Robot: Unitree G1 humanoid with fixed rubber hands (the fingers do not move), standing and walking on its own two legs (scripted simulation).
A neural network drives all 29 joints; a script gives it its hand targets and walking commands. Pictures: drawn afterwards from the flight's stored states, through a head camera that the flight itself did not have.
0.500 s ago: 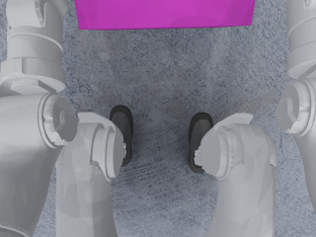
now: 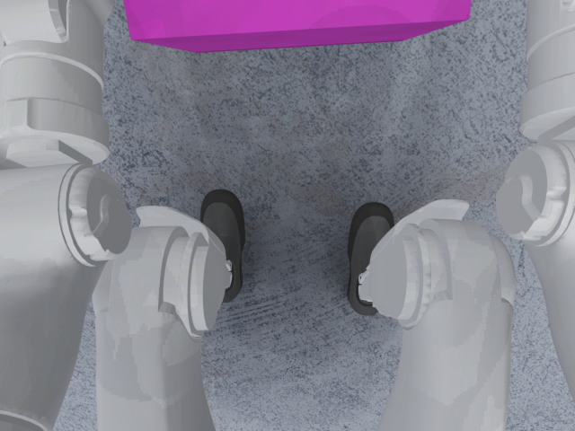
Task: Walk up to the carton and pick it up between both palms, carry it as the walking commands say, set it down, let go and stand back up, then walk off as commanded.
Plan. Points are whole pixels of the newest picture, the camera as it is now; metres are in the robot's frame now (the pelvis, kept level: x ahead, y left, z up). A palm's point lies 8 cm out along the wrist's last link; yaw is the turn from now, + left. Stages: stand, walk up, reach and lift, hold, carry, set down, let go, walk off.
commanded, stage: set down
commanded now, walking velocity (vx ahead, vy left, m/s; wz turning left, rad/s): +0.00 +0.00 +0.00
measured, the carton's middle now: out of the picture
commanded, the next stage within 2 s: none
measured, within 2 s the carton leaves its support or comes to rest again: neither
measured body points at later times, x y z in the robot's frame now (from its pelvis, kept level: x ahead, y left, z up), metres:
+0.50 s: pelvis +0.00 +0.00 +0.00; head +0.39 -0.04 +0.21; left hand +0.58 +0.18 -0.18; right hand +0.58 -0.22 -0.19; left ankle +0.12 +0.13 -0.34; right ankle +0.09 -0.13 -0.34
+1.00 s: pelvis +0.00 +0.00 +0.00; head +0.39 -0.04 +0.21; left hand +0.57 +0.18 -0.19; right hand +0.57 -0.22 -0.21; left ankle +0.12 +0.13 -0.34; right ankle +0.09 -0.13 -0.34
